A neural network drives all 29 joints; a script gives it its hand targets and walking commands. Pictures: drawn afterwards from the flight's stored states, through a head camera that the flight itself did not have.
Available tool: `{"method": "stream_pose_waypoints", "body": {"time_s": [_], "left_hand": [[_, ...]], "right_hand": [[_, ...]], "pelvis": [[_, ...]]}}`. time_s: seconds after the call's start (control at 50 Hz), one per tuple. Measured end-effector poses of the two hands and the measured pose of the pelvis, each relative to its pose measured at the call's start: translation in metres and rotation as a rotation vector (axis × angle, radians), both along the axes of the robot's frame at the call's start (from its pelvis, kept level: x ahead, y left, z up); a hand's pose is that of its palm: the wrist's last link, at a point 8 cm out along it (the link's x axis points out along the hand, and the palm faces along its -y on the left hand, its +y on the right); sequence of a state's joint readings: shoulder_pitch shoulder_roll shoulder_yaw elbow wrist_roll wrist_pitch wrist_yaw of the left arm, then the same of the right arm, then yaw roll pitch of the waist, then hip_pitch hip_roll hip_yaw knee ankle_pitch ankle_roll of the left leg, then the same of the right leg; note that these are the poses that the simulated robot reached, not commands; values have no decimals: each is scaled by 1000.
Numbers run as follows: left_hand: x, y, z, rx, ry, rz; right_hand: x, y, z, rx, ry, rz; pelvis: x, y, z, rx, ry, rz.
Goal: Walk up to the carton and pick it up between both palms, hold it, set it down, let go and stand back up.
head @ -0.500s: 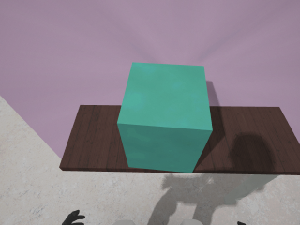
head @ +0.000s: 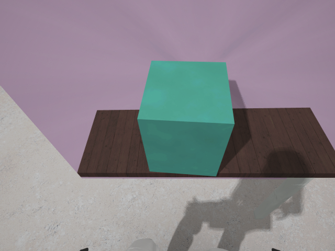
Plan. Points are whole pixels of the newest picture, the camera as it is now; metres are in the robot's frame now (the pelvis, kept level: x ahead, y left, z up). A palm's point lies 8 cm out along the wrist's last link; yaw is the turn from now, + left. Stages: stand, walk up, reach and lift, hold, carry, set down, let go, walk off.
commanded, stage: stand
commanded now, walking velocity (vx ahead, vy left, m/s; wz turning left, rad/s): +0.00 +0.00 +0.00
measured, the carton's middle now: (185, 120) +0.45 -0.02 +0.02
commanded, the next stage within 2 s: none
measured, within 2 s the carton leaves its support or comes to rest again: neither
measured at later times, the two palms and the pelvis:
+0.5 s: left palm out of the picture +0.00 +0.27 -0.11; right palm out of the picture +0.00 -0.27 -0.13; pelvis -0.04 +0.00 -0.01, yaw -1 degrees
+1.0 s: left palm out of the picture +0.09 +0.21 -0.14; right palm out of the picture +0.07 -0.33 -0.12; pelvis +0.03 -0.06 -0.02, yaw +5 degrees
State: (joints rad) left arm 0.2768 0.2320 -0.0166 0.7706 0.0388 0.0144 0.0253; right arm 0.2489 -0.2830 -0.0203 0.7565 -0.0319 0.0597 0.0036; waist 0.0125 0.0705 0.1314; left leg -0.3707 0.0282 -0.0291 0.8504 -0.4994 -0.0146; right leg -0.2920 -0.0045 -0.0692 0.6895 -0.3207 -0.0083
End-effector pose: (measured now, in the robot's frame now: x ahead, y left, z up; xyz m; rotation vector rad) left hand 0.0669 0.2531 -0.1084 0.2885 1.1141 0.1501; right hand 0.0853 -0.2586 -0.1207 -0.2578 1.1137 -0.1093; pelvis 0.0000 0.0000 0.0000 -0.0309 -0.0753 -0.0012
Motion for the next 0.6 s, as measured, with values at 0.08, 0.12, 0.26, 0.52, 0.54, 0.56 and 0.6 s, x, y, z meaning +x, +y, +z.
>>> {"method": "stream_pose_waypoints", "body": {"time_s": [0.08,0.12,0.26,0.52,0.54,0.56,0.6], "left_hand": [[-12,17,-11,-14,-8,16],[-17,24,-13,-18,5,22],[-24,36,-11,-1,15,-9],[-76,11,-7,-11,28,86],[-81,10,-8,-15,43,94],[-86,9,-9,-20,58,101],[-92,8,-13,-32,84,111]], "right_hand": [[1,19,3,6,-43,15],[-2,24,8,5,-80,6],[-31,17,17,-29,-97,-70],[-86,-13,-4,-25,68,-83],[-86,-14,-1,-27,74,-76],[-87,-15,3,-29,76,-72],[-86,-17,10,-38,74,-70]], "pelvis": [[-9,12,-6,27,-27,-1],[-11,16,-6,30,-26,-5],[-25,15,-3,40,-32,-35],[-37,-5,-4,9,-21,-9],[-35,-6,-2,9,-20,-4],[-34,-6,-1,8,-18,3],[-30,-6,1,6,-12,18]]}}
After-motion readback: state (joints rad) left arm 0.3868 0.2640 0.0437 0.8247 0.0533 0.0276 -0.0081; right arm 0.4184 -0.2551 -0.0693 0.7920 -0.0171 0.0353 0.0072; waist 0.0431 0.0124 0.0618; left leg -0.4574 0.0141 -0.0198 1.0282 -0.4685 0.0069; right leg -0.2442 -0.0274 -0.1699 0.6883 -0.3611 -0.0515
